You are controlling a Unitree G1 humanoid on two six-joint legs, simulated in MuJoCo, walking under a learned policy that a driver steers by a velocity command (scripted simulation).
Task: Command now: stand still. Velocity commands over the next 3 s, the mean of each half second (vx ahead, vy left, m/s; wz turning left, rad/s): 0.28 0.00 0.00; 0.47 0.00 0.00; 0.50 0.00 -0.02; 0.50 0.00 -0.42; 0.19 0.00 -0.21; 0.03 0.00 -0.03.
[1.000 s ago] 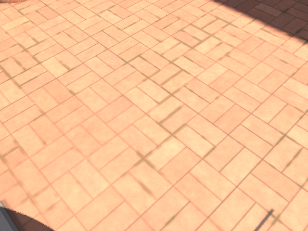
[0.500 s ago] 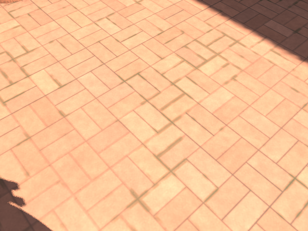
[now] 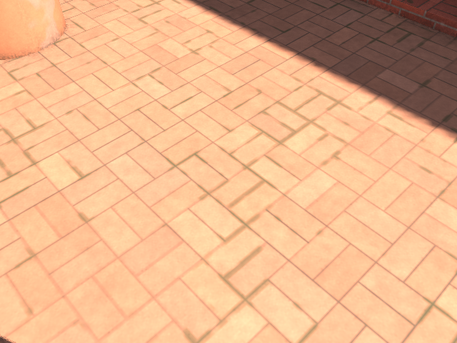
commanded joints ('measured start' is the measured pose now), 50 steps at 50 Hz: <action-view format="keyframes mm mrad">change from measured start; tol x32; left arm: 1 62 82 13 -5 0 -6 3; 33 -408 85 41 -212 5 -23 -71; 40 189 304 127 -74 51 -56 -30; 50 19 146 64 -47 4 -89 -35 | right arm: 1 41 -65 -8 -1 1 -8 -8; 12 -44 -56 -27 -85 -14 -53 35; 17 428 -224 -88 40 -10 -69 11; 50 22 -54 -40 -101 -31 -32 42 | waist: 1 6 -15 63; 14 -37 -96 147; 17 -140 334 38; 35 -2 78 139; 41 131 -192 -288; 50 -21 -47 72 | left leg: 1 71 96 -125 -60 -15 8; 10 -293 42 -10 331 -272 41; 14 44 -15 56 90 -164 46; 18 362 401 -667 -257 -550 210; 34 252 216 -90 -243 422 142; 38 288 200 -25 165 807 98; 41 -327 -66 -81 1001 -372 56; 50 -338 134 -59 686 -50 15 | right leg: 1 -118 -115 117 -118 3 -37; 7 -87 -264 358 -277 -589 -181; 13 -62 -254 258 -215 -284 -184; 19 -625 -64 28 720 -168 -96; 35 -383 -28 -109 185 175 -82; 39 190 -47 -20 93 54 -177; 40 439 -350 427 24 -160 -276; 41 433 -433 774 -171 -244 -343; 50 -63 -217 148 -301 153 -201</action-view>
